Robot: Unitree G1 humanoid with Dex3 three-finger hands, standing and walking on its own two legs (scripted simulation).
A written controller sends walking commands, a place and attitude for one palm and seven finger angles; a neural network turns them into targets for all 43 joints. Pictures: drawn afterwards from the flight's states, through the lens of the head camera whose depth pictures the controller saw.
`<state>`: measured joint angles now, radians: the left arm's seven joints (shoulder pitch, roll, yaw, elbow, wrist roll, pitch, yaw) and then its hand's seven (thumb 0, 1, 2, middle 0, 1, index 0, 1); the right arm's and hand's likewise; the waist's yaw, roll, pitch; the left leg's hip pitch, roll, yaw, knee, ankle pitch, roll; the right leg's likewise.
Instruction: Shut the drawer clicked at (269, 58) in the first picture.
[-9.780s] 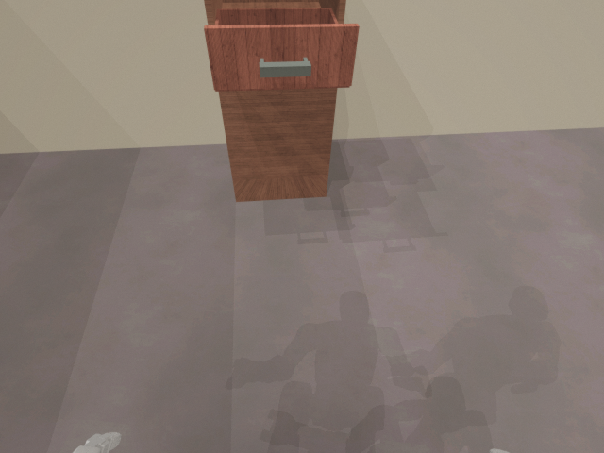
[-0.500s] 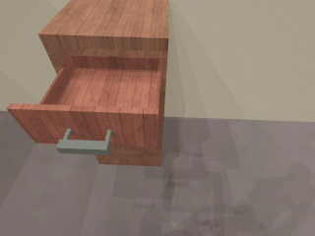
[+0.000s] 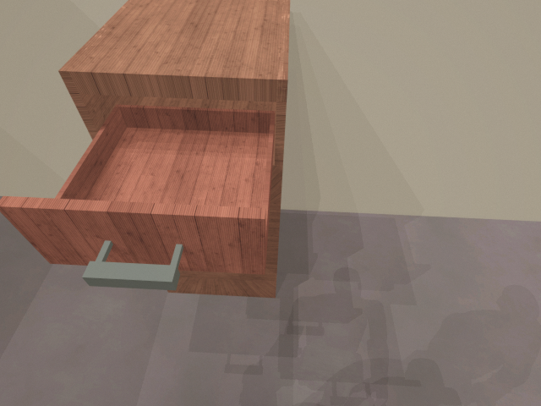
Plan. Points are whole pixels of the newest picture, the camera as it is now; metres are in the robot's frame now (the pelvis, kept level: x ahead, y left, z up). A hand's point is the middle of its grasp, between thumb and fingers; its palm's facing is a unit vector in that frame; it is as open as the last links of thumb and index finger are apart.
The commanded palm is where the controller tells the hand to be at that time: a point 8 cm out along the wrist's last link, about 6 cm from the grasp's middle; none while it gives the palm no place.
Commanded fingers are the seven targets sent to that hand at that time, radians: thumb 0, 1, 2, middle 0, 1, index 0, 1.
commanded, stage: come to a stop and stand still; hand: left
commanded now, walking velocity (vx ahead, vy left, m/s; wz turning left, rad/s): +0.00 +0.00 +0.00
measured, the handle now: (137, 262) +0.31 +0.23 +0.03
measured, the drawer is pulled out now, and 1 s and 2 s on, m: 0.29 0.29 0.29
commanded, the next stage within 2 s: look again from close up in 0.42 s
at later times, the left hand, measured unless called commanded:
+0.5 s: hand out of the picture -0.01 +0.14 -0.18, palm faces +0.05 -0.98 -0.18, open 7.4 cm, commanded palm none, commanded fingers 0.00 0.90 0.90 -0.20 -0.30 -0.20 -0.30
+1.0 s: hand out of the picture -0.02 +0.13 -0.18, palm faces +0.06 -0.98 -0.17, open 7.4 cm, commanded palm none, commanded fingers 0.00 0.90 0.90 -0.20 -0.30 -0.20 -0.30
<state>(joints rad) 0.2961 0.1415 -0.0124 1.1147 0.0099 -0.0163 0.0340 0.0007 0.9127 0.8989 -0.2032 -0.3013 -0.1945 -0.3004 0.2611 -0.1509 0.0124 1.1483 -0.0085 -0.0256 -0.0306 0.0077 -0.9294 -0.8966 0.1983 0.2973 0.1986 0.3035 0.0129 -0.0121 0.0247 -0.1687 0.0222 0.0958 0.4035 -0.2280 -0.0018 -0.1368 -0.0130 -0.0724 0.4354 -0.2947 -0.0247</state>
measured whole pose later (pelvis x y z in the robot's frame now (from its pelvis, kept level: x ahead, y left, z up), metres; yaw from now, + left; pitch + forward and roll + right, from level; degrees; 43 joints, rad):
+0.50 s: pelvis +0.01 -0.02 +0.00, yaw +0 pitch -1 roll +1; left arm 0.32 0.14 -0.01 1.12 0.01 -0.02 0.03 0.00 0.91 0.90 -0.20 -0.30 -0.19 -0.30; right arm 0.27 -0.14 0.02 1.16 -0.01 -0.02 -0.03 0.00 -0.93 -0.90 0.20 0.30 0.20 0.30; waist 0.01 -0.01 0.02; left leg -0.14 0.05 0.08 0.39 -0.24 -0.03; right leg -0.10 0.01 -0.08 0.41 -0.30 -0.05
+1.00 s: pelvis +0.01 -0.03 +0.00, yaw +0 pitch -1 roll +1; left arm 0.34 0.13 -0.01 1.12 0.01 -0.02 0.04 0.00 0.91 0.90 -0.20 -0.30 -0.19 -0.30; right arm 0.29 -0.12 0.01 1.17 -0.01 -0.01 -0.04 0.00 -0.92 -0.90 0.20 0.30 0.20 0.30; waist 0.02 -0.01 0.02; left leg -0.14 0.06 0.07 0.39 -0.23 -0.05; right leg -0.10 0.03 -0.09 0.41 -0.30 -0.07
